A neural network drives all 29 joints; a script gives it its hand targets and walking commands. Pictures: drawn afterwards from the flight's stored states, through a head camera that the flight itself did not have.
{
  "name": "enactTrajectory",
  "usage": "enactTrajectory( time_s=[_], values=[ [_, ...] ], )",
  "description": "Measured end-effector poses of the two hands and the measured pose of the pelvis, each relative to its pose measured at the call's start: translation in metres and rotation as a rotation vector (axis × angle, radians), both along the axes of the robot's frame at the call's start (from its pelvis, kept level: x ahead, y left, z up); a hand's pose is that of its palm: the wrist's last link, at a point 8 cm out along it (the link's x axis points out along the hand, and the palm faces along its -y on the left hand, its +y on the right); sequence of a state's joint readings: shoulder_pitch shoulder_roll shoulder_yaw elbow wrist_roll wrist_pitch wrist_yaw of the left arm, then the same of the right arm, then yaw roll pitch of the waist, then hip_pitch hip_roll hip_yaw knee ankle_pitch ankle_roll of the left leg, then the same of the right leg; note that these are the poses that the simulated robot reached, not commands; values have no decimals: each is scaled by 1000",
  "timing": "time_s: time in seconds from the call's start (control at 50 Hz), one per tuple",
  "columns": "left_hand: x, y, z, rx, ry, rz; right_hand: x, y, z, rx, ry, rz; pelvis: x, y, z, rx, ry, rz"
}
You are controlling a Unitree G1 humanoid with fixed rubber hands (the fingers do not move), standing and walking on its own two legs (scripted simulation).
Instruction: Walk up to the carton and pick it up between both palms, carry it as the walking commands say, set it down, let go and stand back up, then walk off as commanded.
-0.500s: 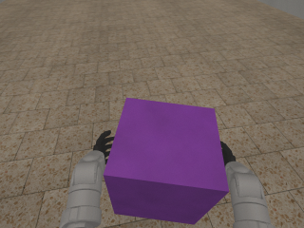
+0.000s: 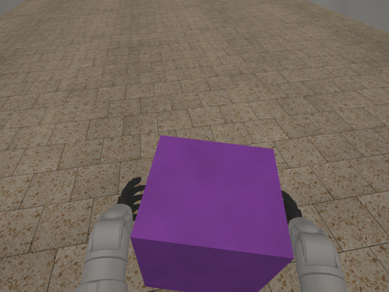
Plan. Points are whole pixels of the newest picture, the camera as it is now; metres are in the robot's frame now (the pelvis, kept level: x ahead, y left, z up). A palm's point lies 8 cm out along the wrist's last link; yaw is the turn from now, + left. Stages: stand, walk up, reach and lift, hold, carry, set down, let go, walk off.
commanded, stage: hold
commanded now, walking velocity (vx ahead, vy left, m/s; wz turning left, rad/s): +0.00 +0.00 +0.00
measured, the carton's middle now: (206, 220) +0.29 -0.01 -0.02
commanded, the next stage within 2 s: carry in 0.52 s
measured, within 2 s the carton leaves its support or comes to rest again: neither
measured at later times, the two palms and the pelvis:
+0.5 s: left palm (123, 206) +0.30 +0.18 +0.04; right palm (286, 218) +0.28 -0.18 +0.02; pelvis +0.01 +0.00 +0.00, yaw +0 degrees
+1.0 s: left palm (121, 171) +0.36 +0.19 +0.08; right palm (276, 184) +0.33 -0.16 +0.07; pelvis +0.10 +0.02 -0.01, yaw -1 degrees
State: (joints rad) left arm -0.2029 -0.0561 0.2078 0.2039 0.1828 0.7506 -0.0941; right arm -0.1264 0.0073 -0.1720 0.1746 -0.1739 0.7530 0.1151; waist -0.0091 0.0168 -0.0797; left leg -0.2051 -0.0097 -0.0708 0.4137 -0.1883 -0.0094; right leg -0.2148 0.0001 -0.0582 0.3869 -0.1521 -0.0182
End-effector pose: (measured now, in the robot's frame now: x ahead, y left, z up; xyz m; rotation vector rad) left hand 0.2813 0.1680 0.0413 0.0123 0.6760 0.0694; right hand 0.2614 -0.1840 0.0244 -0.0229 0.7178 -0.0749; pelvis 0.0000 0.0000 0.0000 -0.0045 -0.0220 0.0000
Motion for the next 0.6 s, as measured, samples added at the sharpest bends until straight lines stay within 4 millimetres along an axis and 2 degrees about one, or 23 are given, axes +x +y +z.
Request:
enactTrajectory(
  time_s=[0.2,0.34,0.48,0.6],
  values=[
    [4,3,2,-15,-29,9,12,2,11,-4,-29,5,2,0,0,0,2,0],
    [11,5,-1,-13,-15,5,19,4,8,-3,-13,2,9,1,0,-1,11,0],
    [14,8,-3,-4,13,-3,16,8,-1,-1,16,-2,14,4,1,-5,19,0],
    [12,10,-2,-10,12,-4,12,10,1,-8,14,-5,15,6,-1,-7,3,0]
  ],
)
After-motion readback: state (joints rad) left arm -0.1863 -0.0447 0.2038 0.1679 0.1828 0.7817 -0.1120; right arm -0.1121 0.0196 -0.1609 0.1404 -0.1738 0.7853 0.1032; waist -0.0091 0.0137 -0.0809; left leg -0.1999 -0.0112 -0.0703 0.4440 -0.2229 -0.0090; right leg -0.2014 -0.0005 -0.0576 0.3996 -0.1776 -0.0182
